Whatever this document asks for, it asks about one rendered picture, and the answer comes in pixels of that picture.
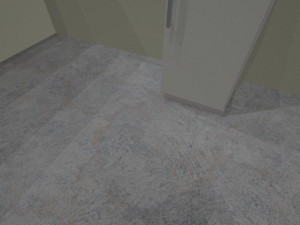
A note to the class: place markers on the fridge door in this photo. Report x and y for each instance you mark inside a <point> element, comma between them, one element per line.
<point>206,46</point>

